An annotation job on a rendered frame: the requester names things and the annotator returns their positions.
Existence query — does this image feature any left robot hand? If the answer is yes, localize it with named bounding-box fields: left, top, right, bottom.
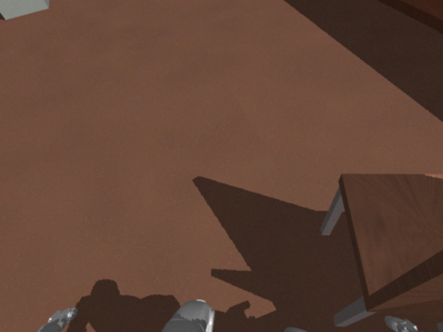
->
left=37, top=307, right=78, bottom=332

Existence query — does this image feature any right robot hand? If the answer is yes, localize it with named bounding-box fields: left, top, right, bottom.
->
left=385, top=316, right=422, bottom=332

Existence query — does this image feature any chair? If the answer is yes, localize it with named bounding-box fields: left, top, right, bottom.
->
left=320, top=174, right=443, bottom=332

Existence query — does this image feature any bookshelf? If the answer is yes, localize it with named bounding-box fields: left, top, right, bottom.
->
left=377, top=0, right=443, bottom=34

